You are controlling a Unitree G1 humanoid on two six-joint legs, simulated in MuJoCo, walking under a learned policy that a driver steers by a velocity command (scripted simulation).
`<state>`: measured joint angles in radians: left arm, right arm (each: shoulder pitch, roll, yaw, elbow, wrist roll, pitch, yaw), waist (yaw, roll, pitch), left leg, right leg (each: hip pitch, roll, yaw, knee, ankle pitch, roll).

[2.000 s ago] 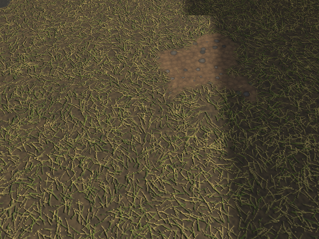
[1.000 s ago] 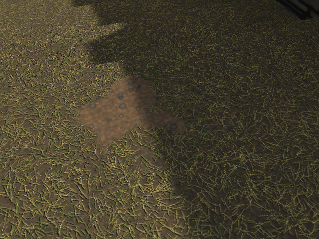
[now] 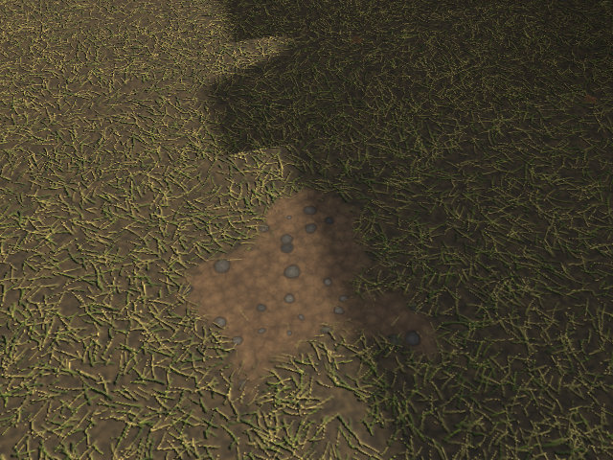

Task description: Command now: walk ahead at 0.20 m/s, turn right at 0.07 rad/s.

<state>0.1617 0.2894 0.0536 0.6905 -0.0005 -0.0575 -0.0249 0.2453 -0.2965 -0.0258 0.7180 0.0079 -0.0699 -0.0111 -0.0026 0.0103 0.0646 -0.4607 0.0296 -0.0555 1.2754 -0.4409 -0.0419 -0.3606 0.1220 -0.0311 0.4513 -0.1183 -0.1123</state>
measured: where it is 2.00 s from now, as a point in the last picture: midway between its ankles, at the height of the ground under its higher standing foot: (222, 297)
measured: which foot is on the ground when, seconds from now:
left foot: up 0.00-0.30, down 0.32-0.78, up 0.80-1.00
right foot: down 0.00-0.32, up 0.34-0.76, down 0.78-1.00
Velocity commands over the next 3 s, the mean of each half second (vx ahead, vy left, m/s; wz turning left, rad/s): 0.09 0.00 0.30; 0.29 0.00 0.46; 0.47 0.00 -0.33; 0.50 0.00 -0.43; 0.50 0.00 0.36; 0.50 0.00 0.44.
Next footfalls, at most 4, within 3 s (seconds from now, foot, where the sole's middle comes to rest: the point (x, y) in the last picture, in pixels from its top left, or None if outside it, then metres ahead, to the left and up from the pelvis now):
0.32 left None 0.20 0.18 -0.77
0.78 right None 0.26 -0.04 -0.77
1.18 left None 0.39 0.32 -0.77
1.66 right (268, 329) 0.74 0.11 -0.77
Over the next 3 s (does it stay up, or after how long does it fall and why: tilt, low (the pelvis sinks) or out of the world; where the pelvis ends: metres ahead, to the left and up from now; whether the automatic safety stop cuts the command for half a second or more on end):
stays up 1.37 0.35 -0.08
